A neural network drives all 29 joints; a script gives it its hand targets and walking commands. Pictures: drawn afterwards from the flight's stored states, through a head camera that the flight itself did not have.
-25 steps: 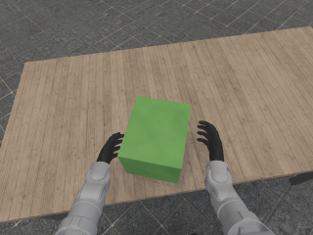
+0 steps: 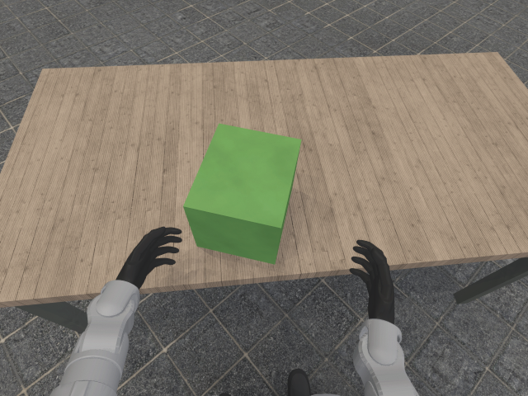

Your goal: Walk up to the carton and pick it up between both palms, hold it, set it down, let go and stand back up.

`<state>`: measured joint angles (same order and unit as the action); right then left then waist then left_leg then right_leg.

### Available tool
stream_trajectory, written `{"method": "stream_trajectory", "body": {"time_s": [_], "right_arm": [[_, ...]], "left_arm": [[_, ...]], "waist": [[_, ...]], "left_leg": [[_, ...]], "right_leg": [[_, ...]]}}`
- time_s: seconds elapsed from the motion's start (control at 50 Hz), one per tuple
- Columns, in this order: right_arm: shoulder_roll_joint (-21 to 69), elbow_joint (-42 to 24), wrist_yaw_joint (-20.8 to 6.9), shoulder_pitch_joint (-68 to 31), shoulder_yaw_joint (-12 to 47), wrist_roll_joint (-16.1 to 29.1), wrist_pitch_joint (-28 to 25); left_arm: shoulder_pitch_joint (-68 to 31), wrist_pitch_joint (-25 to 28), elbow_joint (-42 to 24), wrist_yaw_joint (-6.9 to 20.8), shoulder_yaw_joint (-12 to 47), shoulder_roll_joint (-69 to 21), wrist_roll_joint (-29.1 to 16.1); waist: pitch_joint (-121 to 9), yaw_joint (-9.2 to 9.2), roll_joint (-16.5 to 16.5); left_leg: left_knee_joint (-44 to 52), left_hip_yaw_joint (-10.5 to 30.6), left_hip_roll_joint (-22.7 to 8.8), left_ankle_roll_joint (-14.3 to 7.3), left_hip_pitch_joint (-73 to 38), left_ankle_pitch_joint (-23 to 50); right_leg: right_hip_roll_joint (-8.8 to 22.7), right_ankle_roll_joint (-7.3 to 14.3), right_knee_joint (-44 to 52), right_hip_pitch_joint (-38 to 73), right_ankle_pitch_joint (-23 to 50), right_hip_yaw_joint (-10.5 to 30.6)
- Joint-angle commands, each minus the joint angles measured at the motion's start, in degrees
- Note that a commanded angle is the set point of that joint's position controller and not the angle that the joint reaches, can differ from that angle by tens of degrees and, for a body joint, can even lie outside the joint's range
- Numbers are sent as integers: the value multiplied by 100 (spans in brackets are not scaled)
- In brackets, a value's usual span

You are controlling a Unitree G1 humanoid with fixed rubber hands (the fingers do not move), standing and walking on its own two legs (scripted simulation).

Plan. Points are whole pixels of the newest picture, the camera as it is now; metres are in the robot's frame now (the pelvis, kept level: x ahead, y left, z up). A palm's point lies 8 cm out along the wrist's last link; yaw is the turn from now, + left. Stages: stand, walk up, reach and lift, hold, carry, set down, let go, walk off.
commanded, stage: set down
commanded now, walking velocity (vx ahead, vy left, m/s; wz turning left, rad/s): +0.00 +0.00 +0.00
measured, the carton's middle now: (247, 194) +0.47 +0.03 -0.07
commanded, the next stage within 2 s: let go in 0.34 s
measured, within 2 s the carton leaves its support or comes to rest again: neither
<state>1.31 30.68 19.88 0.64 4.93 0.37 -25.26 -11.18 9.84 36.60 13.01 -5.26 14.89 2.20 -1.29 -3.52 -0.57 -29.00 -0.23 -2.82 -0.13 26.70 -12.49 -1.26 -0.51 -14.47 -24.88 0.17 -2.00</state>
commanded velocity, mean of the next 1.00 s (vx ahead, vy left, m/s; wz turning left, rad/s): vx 0.00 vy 0.00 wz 0.00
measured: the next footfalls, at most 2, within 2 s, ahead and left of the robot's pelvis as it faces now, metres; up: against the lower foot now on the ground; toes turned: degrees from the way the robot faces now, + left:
none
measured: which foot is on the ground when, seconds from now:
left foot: down 0.00-1.00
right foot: down 0.00-1.00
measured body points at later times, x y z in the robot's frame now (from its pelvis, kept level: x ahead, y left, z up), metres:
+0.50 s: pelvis -0.05 +0.02 -0.01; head -0.03 +0.06 +0.44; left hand +0.23 +0.26 -0.04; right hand +0.20 -0.13 -0.02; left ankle +0.01 +0.11 -0.74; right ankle +0.07 -0.13 -0.73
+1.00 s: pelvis -0.06 +0.04 -0.01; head -0.05 +0.08 +0.44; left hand +0.21 +0.27 -0.07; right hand +0.18 -0.13 -0.06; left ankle +0.01 +0.12 -0.74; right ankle +0.06 -0.13 -0.73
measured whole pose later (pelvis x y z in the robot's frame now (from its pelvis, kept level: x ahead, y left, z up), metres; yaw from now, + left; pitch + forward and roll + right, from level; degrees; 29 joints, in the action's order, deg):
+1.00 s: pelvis -0.06 +0.04 -0.01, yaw +0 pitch +2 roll -5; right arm 2.3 45.3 10.5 -3.3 -3.0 0.4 -10.7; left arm -5.5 -2.5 37.7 2.8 2.0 17.7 -6.2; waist -1.6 -1.9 -0.5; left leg -36.5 -0.2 -2.3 -0.5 26.3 -12.9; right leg -0.7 1.0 -22.4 -23.6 -12.0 -2.0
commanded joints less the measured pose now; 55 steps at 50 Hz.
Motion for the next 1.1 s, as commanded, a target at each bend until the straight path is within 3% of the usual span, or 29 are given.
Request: {"method": "stream_trajectory", "body": {"time_s": [0.0, 0.1, 0.12, 0.16, 0.22, 0.24, 0.3, 0.34, 0.4, 0.42, 0.46, 0.48, 0.52, 0.54, 0.6, 0.66, 0.68, 0.72, 0.74, 0.76, 0.8, 0.82, 0.86, 0.9, 0.92, 0.94, 0.96, 1.02, 1.08], "right_arm": [[632, -53, 25, -165, 327, 468, -63], [536, -790, 28, -467, -1, 335, -133], [424, -889, -27, -884, -127, 313, -81], [407, -1408, -22, -1260, -289, 273, 11], [723, -1442, 22, -770, -222, 243, 280], [815, -1460, 44, -862, -264, 284, 409], [740, -1077, 18, -1057, -284, 302, 790], [837, -1381, 119, -1001, -368, 390, 831], [789, -606, 45, -332, -101, 514, 821], [807, -1109, 129, -711, -287, 588, 825], [576, -546, -1, -540, -300, 494, 855], [258, -557, -58, -1104, -626, 417, 904], [408, -1166, -4, -1382, -713, 425, 872], [117, -672, -140, -1380, -739, 391, 909], [-33, -643, -296, -1252, -731, 436, 681], [-515, -108, -548, -1599, -999, 433, 765], [-522, -159, -539, -1457, -1075, 397, 747], [-593, 383, -693, -1081, -921, 390, 762], [-521, 74, -641, -1379, -1078, 345, 767], [-944, 793, -851, -1533, -1118, 228, 878], [-848, 424, -814, -1584, -1292, 250, 866], [-908, 611, -914, -1652, -1203, 222, 954], [-896, 313, -929, -1661, -1265, 184, 1000], [-1063, 622, -1093, -1677, -1252, 148, 1077], [-1052, 333, -1077, -1741, -1297, 180, 1094], [-1092, 377, -1143, -1766, -1314, 138, 1149], [-1126, 258, -1166, -1733, -1307, 103, 1145], [-938, -164, -1107, -1528, -1253, 98, 1149], [-1076, 63, -1216, -1437, -1234, 76, 1321]], "left_arm": [[-236, 62, -425, -64, -350, 1103, -491], [-301, 339, -1417, -207, -220, 1262, -908], [-655, 356, -1451, -269, -115, 1308, -1026], [-1001, 539, -1576, -321, 19, 1518, -1407], [-940, 561, -1281, -260, 60, 1695, -1647], [-1143, 566, -1239, -240, 246, 1765, -1756], [-1346, 345, -662, -211, 321, 1766, -1726], [-1532, 378, -982, -184, 401, 1931, -1891], [-740, 3, -839, -148, 314, 1462, -1333], [-1253, 166, -966, -78, 449, 1788, -1671], [-853, -53, -808, -204, 424, 1349, -1314], [-1354, -45, -925, -270, 618, 1424, -1443], [-1683, 93, -1333, -293, 659, 1630, -1729], [-1414, -139, -1027, -421, 751, 1304, -1477], [-988, -154, -1278, -548, 599, 1214, -1297], [-1113, -331, -1206, -747, 814, 945, -1189], [-1013, -341, -1231, -727, 845, 992, -1235], [-573, -539, -1078, -789, 768, 704, -931], [-942, -427, -1213, -748, 861, 894, -1174], [-827, -700, -957, -897, 922, 553, -788], [-979, -637, -1111, -902, 938, 736, -1003], [-898, -787, -966, -964, 912, 616, -873], [-859, -804, -908, -1006, 949, 697, -1012], [-612, -1015, -781, -1118, 892, 445, -719], [-839, -940, -891, -1097, 981, 643, -958], [-744, -1005, -877, -1172, 900, 566, -839], [-749, -1011, -991, -1190, 902, 589, -834], [-632, -922, -1024, -1112, 831, 767, -999], [-516, -1003, -922, -1176, 818, 660, -907]], "waist": [[-1916, 467, -592], [-2195, 334, -447], [-2380, 348, -617], [-2509, 211, -447], [-2168, 236, -267], [-2050, 93, -259], [-1786, 176, -254], [-1791, 24, -157], [-1465, 240, -370], [-1716, 13, -165], [-1377, 145, -555], [-1558, -63, -794], [-1828, -98, -814], [-1655, -44, -1034], [-1781, 104, -1016], [-1807, 25, -1325], [-1892, -85, -1160], [-1671, 64, -1257], [-1898, -134, -1067], [-1682, -50, -1514], [-1852, -151, -1229], [-1783, -6, -1329], [-1820, -48, -1084], [-1697, 107, -1206], [-1870, -13, -1056], [-1782, 134, -1177], [-1827, 81, -1166], [-1791, 108, -755], [-1630, 189, -892]], "left_leg": [[76, 59, 233, -62, -622, 171], [116, 0, 216, -61, 9, -392], [167, 8, 201, -60, 226, -680], [156, -52, 174, -169, 740, -1233], [46, -109, 166, -327, 1197, -1733], [21, -103, 144, -347, 1190, -1865], [-77, -96, 164, -280, 972, -1922], [-104, -117, 193, -243, 747, -1747], [-46, -58, 210, -84, 35, -1226], [-81, -123, 250, -89, 68, -1488], [94, 0, 139, 22, 75, -1595], [240, 66, 90, 73, 146, -1835], [356, 106, 63, 72, 296, -1961], [494, 226, -9, 201, 42, -1730], [420, 260, 3, 383, -443, -987], [585, 407, -106, 582, -868, -933], [515, 418, -92, 607, -875, -885], [547, 513, -131, 711, -1077, -636], [465, 445, -81, 667, -957, -719], [606, 551, -153, 822, -1126, -734], [622, 480, -130, 756, -1001, -958], [598, 457, -113, 767, -995, -1102], [615, 454, -93, 708, -762, -1223], [640, 488, -125, 752, -911, -948], [703, 507, -174, 734, -833, -1170], [719, 484, -155, 689, -742, -1199], [683, 491, -166, 696, -807, -1154], [554, 418, -66, 591, -766, -1088], [612, 459, -117, 582, -862, -1201]], "right_leg": [[-293, 157, -437, 2302, -1157, 242], [-271, 188, -650, 2509, -1660, 197], [-288, 218, -677, 2476, -2085, 248], [-222, 194, -794, 2599, -2620, 367], [-102, 175, -872, 2746, -3161, 605], [-41, 179, -908, 2657, -3270, 663], [6, 198, -833, 2395, -3553, 730], [52, 177, -808, 2279, -3078, 680], [-34, 232, -638, 2092, -2795, 537], [20, 184, -582, 1939, -2922, 574], [-99, 261, -656, 1950, -3315, 452], [-152, 282, -795, 1775, -3122, 288], [-168, 162, -994, 1932, -2684, 221], [-258, 198, -978, 1833, -2764, 93], [-342, 192, -912, 1468, -2030, -43], [-471, 185, -957, 1185, -2130, -264], [-450, 165, -931, 1205, -1972, -243], [-495, 202, -912, 1188, -1968, -284], [-406, 178, -840, 1159, -1903, -245], [-526, 265, -922, 1021, -2388, -309], [-418, 188, -897, 1188, -2249, -233], [-449, 251, -871, 1159, -2586, -190], [-409, 215, -948, 1286, -2614, -123], [-461, 310, -973, 1186, -2730, -152], [-445, 257, -991, 1304, -2598, -115], [-445, 291, -1005, 1400, -2691, -141], [-442, 292, -1040, 1315, -2740, -104], [-300, 259, -982, 1382, -2616, 31], [-276, 318, -1010, 1374, -2916, 57]]}}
